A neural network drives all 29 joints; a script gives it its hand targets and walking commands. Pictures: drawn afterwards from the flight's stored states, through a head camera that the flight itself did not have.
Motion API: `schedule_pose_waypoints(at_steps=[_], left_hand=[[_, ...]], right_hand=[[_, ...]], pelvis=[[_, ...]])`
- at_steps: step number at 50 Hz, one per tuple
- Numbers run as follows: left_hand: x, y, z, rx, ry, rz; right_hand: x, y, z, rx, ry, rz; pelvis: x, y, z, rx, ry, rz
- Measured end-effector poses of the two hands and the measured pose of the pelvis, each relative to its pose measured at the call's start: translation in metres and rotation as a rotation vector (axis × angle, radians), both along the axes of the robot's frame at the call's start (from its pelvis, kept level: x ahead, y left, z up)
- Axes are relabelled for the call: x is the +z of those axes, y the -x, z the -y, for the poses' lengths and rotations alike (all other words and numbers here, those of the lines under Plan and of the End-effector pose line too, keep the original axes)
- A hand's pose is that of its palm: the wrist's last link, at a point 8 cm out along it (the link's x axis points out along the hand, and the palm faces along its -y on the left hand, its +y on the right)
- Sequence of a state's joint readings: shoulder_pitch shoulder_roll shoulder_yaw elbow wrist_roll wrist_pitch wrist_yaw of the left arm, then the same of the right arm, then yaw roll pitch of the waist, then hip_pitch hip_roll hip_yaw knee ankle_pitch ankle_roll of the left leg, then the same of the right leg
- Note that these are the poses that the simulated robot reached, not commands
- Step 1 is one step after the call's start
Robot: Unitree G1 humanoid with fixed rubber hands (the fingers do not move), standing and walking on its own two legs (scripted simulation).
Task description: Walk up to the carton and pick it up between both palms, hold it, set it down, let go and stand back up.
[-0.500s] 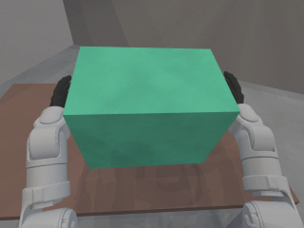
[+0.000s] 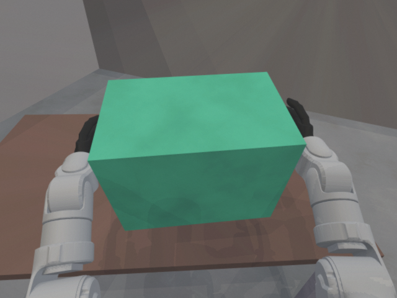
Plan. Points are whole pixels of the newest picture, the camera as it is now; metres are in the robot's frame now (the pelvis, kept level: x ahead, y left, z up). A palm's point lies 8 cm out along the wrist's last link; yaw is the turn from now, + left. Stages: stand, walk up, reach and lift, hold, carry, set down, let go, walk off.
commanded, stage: hold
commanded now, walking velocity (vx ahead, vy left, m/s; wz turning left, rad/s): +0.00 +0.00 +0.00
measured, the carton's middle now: (194, 153) +0.39 -0.01 +0.14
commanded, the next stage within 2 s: none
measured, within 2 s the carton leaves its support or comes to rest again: neither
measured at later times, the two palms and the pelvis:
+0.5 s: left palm (86, 131) +0.40 +0.20 +0.20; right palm (293, 125) +0.40 -0.21 +0.20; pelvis +0.03 +0.00 +0.00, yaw +0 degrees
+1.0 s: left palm (87, 159) +0.36 +0.20 +0.16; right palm (298, 143) +0.36 -0.21 +0.18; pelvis +0.00 +0.00 +0.00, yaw +0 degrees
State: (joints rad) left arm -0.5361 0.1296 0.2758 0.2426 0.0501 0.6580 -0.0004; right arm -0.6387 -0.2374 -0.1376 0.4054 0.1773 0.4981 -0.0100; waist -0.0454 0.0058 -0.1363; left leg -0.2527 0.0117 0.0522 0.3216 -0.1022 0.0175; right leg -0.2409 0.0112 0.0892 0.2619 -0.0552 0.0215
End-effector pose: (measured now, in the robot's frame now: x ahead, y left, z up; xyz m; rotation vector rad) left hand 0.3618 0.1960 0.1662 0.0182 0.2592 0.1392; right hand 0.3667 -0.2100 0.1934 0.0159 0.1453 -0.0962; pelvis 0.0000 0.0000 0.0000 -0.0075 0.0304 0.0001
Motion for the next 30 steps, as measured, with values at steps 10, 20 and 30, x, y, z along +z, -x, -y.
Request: schedule_pose_waypoints(at_steps=[10,20,30], left_hand=[[0.007,-0.018,0.002,0.003,-0.012,-0.009],[0.025,-0.035,-0.001,0.011,0.0,0.058],[0.017,-0.029,-0.007,0.004,-0.025,0.015]], right_hand=[[0.0,-0.018,0.003,-0.002,-0.033,-0.01],[0.008,-0.032,0.0,-0.001,-0.025,0.053],[-0.003,-0.029,-0.005,0.007,-0.03,0.01]], pelvis=[[0.001,-0.009,0.0,0.0,0.0,-0.013],[0.001,-0.027,-0.001,-0.001,0.001,-0.037],[0.002,-0.031,-0.001,-0.001,0.002,-0.042]])
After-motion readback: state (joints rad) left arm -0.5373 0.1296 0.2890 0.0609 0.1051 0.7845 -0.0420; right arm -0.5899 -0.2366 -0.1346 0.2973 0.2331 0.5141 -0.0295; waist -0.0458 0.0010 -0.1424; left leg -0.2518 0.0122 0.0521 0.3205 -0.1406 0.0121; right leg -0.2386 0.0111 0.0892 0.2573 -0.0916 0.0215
